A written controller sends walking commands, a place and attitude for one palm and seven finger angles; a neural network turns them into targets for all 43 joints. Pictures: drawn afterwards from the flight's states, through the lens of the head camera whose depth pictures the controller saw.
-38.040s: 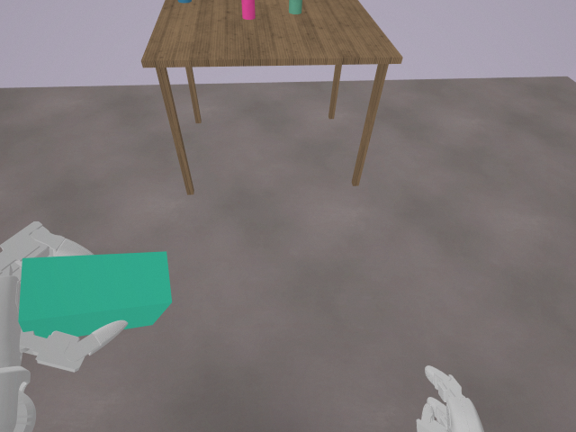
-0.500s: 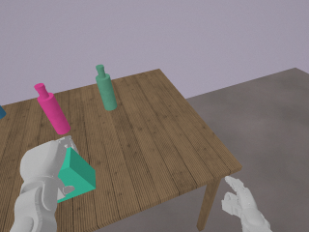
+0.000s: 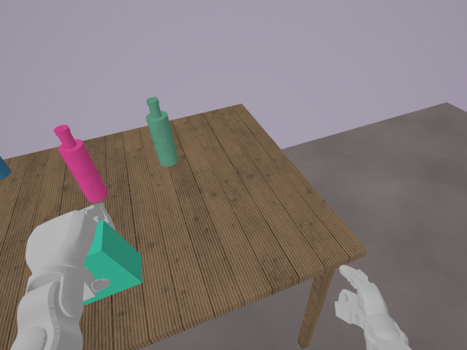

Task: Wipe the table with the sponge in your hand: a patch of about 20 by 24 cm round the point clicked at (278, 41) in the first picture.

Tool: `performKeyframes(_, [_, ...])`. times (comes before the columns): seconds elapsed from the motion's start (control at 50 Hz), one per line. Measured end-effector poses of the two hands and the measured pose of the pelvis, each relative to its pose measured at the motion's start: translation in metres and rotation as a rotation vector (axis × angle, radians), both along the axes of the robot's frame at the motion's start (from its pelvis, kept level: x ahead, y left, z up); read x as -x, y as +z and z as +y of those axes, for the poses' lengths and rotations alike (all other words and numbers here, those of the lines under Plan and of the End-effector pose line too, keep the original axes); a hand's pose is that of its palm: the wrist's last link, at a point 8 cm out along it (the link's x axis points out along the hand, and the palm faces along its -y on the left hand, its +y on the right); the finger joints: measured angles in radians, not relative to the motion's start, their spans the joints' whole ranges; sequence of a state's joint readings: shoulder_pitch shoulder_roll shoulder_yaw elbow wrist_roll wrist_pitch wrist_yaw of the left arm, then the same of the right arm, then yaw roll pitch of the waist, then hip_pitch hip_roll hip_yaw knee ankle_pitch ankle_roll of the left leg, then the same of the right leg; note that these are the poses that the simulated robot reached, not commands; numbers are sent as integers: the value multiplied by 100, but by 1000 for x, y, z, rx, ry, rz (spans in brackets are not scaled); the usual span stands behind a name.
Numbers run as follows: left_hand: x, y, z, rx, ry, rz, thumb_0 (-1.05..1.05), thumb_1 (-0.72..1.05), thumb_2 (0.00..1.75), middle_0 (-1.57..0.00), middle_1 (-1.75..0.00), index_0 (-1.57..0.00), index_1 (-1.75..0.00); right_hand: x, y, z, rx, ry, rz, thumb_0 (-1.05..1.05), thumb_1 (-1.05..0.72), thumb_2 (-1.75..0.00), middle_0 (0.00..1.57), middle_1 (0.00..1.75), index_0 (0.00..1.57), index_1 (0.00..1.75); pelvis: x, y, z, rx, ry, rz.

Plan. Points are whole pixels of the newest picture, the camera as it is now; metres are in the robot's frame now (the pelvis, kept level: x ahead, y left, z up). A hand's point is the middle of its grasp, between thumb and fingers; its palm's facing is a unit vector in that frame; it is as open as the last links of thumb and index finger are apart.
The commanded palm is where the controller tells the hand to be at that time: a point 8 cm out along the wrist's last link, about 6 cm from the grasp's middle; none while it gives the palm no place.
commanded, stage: bring the sponge back beside the body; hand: left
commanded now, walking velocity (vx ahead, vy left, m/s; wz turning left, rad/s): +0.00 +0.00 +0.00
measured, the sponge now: (101, 269) +0.20 +0.27 +0.06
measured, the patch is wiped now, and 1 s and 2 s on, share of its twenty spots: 1.00 1.00 1.00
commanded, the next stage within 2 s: step back with the hand held close in 0.88 s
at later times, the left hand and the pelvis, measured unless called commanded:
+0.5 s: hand (81, 256) +0.19 +0.28 +0.11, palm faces +0.14 -0.17 -0.98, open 9.7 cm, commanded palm +0.15 +0.28 +0.18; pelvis +0.00 +0.00 +0.00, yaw +0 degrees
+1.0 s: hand (78, 256) +0.19 +0.29 +0.11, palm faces +0.13 -0.17 -0.98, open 9.7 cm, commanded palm +0.16 +0.28 +0.17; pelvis +0.00 +0.00 +0.00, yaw +0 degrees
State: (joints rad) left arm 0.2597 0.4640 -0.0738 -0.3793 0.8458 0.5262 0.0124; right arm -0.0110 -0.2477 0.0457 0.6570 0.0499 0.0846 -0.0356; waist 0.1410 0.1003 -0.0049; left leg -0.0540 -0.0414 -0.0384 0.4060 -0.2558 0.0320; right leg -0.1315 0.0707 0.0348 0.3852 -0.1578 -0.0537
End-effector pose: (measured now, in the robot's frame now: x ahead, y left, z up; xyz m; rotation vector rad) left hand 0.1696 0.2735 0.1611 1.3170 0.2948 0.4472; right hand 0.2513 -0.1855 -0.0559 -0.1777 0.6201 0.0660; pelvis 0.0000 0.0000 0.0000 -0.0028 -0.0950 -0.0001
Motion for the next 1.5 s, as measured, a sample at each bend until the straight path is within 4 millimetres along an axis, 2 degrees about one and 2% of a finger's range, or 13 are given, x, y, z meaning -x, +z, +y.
performKeyframes(0.34, [6,1,4,1,17,10,-1,-48,106,-75,-136,-78,-135,1,-1,-4,6,1,1,1,-90,-90,20,30,20,30,0,0,0,1,2,2])
performKeyframes(1.02, [5,0,12,-15,16,21,-1,-48,106,-75,-136,-78,-135,2,-2,3,8,4,-4,1,-90,-90,20,30,20,30,1,0,4,2,3,5])
performKeyframes(1.04, [3,0,14,160,-11,-42,-1,-48,106,-75,-136,-78,-135,3,0,3,7,2,-9,1,-90,-90,20,30,20,30,1,0,4,5,8,11])
performKeyframes(1.06, [1,0,16,347,-57,-117,-1,-48,106,-75,-136,-78,-135,5,2,4,11,5,-24,1,-90,-90,20,30,20,30,2,-1,3,7,13,24])
performKeyframes(1.1, [-3,-3,19,574,-131,-226,-1,-48,106,-75,-136,-78,-135,13,6,4,20,6,-38,1,-90,-90,20,30,20,30,4,-2,1,7,17,50])
performKeyframes(1.18, [-4,-5,15,770,-230,-384,-1,-48,106,-75,-136,-78,-135,40,2,-7,73,-36,8,1,-90,-90,21,30,21,30,7,-4,0,9,25,95])
performKeyframes(1.28, [8,8,7,793,-341,-476,-1,-48,106,-75,-136,-78,-135,80,-17,-34,146,-137,124,1,-90,-90,21,30,21,30,7,-9,6,3,30,125])
performKeyframes(1.38, [19,20,20,711,-345,-516,-1,-48,106,-75,-136,-78,-135,113,-33,-51,166,-216,197,1,-90,-90,21,30,21,30,8,-12,10,-2,33,127])
performKeyframes(1.5, [22,6,30,740,-278,-548,-1,-48,106,-75,-136,-78,-135,129,-39,-53,152,-238,191,1,-90,-90,20,30,20,30,18,-16,9,21,38,134])
